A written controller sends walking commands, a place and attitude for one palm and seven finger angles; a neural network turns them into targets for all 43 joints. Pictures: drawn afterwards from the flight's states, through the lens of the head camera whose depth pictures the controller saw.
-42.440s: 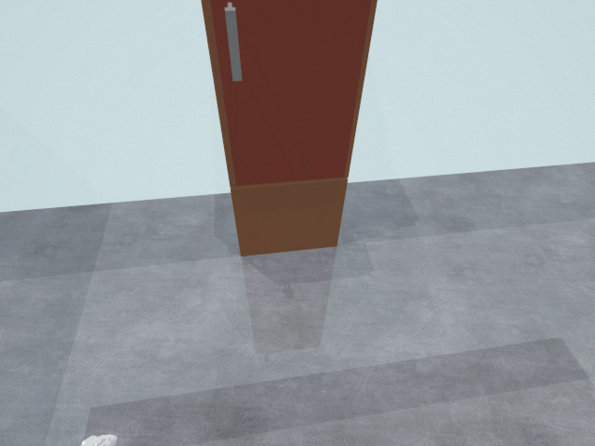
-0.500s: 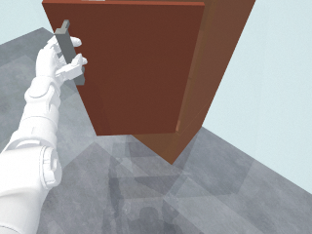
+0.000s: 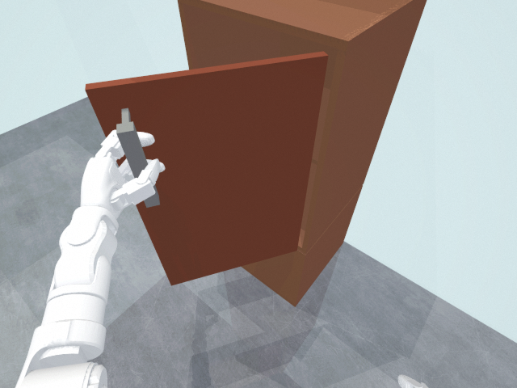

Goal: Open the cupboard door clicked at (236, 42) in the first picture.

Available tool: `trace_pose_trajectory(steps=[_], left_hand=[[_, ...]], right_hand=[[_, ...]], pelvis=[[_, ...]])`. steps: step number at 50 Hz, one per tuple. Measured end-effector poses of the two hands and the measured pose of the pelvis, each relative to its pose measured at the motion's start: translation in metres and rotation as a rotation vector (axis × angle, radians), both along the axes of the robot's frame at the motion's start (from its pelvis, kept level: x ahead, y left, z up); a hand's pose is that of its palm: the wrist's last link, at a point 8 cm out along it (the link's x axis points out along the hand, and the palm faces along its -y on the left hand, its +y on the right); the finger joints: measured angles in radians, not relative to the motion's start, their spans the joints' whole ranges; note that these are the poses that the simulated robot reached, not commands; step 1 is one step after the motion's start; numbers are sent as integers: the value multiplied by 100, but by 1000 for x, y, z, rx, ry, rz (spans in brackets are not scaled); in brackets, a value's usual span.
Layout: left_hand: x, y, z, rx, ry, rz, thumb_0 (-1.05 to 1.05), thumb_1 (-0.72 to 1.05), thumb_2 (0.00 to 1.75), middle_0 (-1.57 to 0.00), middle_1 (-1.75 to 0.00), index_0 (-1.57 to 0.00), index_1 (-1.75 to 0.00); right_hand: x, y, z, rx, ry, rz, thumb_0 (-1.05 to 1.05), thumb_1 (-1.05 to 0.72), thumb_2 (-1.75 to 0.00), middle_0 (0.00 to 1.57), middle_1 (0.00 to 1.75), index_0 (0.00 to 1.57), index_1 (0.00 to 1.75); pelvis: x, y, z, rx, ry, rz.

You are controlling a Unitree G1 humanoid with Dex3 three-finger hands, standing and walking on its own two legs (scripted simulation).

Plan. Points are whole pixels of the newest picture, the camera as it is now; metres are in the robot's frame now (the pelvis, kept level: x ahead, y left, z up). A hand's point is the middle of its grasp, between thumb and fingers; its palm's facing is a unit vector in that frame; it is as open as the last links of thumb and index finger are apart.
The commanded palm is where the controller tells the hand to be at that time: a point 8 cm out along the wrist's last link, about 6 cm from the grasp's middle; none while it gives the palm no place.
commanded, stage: pull the door open along its arc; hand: left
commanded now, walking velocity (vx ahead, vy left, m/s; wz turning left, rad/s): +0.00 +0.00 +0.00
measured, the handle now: (139, 159) +0.44 +0.20 +0.14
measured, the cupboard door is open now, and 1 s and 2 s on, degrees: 57 85 86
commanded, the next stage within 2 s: open thumb and fingers to let go in 0.62 s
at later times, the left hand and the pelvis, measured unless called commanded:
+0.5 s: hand (201, 230) +0.29 +0.08 +0.15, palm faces +0.44 -0.90 +0.03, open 6.5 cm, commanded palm +0.23 +0.11 +0.14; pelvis -0.01 -0.04 +0.01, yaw +5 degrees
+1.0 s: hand (221, 237) +0.28 +0.05 +0.15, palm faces +0.42 -0.91 +0.01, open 7.7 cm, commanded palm +0.24 +0.08 +0.14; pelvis -0.02 -0.04 +0.01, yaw +6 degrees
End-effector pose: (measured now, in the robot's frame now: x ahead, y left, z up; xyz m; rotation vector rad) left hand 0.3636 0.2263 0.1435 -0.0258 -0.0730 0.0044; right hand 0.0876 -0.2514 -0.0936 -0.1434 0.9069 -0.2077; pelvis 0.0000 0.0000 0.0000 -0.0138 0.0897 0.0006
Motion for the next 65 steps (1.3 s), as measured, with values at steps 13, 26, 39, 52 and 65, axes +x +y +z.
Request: trace_pose_trajectory(steps=[13, 26, 39, 52, 65], left_hand=[[-78, -65, 4, -78, 67, 379, 1, 65, 76, -32, -128, -32, -128], [-120, -112, 6, -25, 71, 447, 1, 65, 76, -30, -130, -29, -131], [-138, -142, 5, 4, 55, 399, 0, 66, 77, -33, -133, -30, -132], [-124, -134, 3, 1, 66, 424, 1, 31, 64, -36, -129, -35, -129], [-118, -130, 3, 8, 69, 402, 0, -36, 36, -30, -115, -30, -115]], right_hand=[[113, 35, 40, 50, -248, 229, 1, -91, -90, 20, 30, 20, 30], [103, 27, 23, 77, -136, 273, 1, -91, -90, 20, 30, 20, 30], [85, 11, 8, 79, -87, 258, 1, -91, -90, 20, 30, 20, 30], [100, 32, 20, 80, -131, 294, 1, -91, -90, 20, 30, 20, 30], [93, 51, 18, 92, -112, 302, 1, -91, -90, 20, 30, 20, 30]], pelvis=[[-4, -18, 4, 15, -91, 44], [-6, -38, 6, 26, -145, 83], [-12, -45, 5, 25, -168, 95], [-16, -39, 6, 25, -166, 100], [-21, -25, 5, 16, -166, 96]])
